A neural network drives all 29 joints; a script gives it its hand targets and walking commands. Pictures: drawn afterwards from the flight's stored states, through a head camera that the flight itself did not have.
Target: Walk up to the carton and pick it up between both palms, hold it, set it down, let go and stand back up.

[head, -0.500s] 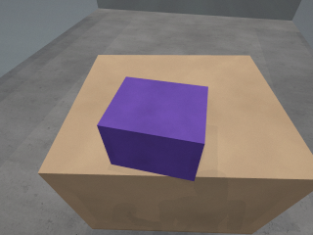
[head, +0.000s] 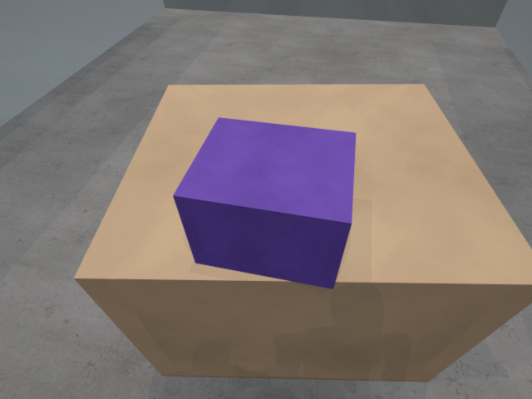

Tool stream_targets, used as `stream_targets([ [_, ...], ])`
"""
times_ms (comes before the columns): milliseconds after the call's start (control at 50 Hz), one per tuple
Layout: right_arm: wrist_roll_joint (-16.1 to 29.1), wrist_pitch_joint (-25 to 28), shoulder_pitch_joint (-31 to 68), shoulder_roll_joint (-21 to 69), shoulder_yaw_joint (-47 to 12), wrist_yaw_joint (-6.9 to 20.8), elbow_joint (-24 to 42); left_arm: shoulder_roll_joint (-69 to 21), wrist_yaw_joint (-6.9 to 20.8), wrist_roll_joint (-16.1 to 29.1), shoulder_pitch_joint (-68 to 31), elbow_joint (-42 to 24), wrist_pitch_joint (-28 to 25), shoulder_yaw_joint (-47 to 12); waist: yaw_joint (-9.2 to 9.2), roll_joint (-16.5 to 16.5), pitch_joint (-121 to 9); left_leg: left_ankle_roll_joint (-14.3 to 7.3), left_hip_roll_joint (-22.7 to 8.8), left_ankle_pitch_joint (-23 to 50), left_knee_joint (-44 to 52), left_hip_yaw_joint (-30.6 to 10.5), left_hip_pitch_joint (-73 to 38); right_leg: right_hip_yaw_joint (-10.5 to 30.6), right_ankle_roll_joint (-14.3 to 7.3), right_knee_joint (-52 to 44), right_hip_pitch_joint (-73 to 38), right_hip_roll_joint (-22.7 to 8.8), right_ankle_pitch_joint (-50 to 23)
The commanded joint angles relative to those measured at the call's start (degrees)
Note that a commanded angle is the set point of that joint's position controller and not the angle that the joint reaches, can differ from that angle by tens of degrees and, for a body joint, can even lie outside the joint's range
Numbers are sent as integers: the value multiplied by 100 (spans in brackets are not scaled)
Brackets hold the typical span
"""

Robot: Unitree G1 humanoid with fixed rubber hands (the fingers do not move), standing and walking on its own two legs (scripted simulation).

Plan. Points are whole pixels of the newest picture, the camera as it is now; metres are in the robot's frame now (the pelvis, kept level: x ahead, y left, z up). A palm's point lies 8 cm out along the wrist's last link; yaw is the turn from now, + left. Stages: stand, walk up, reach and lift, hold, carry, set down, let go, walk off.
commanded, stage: stand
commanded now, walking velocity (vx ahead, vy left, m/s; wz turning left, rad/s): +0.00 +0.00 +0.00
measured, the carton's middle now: (273, 199) +0.47 +0.00 +0.02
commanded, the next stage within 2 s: none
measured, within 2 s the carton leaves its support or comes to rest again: neither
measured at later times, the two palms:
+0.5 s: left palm out of the picture +0.04 +0.26 -0.12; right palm out of the picture +0.05 -0.24 -0.13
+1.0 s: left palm out of the picture +0.08 +0.24 -0.12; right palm out of the picture +0.09 -0.24 -0.13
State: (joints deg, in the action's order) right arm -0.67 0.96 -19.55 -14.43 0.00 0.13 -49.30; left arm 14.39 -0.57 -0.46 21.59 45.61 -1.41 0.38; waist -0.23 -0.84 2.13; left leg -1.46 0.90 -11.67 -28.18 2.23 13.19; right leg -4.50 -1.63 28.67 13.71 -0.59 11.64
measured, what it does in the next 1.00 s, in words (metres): stands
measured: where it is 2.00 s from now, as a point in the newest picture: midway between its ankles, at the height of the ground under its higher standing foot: outside the picture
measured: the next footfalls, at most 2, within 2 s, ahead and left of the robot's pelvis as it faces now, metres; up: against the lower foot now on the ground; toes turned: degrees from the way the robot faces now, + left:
none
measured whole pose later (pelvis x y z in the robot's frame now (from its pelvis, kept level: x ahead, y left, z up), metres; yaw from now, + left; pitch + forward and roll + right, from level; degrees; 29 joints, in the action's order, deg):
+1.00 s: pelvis +0.05 +0.00 +0.00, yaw +0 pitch -2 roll +1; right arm 0.1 1.1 -17.7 -12.7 -0.8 -1.5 -53.0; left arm 12.1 -1.9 0.0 19.0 52.9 -1.3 -1.3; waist -0.3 -0.3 0.4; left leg -1.4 1.4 -13.9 -24.6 2.5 9.3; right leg -3.9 -1.2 26.8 10.7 -0.8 14.7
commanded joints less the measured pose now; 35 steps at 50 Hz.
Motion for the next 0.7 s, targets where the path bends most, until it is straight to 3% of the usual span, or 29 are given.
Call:
stream_targets([
  [0,5,80,-173,-758,192,-32,325,793,-34,2,249,-278,-86,194,-9,79,404,-18,-629,-1433,975,-990,613,987,16,-957,287,-563,1355],
  [120,27,90,-165,-701,195,-44,317,783,-55,-3,283,-139,-92,162,0,4,385,-29,-605,-1202,974,-1008,542,995,62,-893,321,-565,1052],
  [220,40,100,-260,-691,190,-63,290,702,-66,13,345,-49,-86,121,-20,181,296,-29,-664,-851,978,-1001,450,946,68,-819,180,-561,609],
  [320,24,46,-280,-700,198,-71,232,761,-76,-3,410,41,-54,148,-6,56,499,8,-587,-1282,1028,-983,578,954,99,-931,390,-538,1142],
  [360,54,45,-288,-680,177,-92,233,689,-89,2,328,53,-45,130,26,-18,592,24,-617,-1312,1126,-1049,683,951,100,-846,370,-526,973],
  [440,58,81,-254,-678,189,-113,187,663,-93,16,370,133,-86,102,-17,114,298,15,-642,-852,1046,-970,477,928,94,-809,100,-555,577],
  [480,59,94,-225,-672,189,-117,171,641,-102,18,354,157,-83,102,-14,30,240,5,-646,-739,1065,-972,449,908,75,-778,38,-565,436],
  [500,78,97,-206,-663,170,-124,172,647,-103,13,315,178,-85,101,-32,167,262,8,-652,-666,1055,-964,390,911,77,-781,54,-561,352],
  [680,77,73,-264,-609,152,-144,15,575,-131,36,272,382,-69,56,-1,193,204,19,-641,-281,968,-887,209,911,94,-852,-13,-595,191],
])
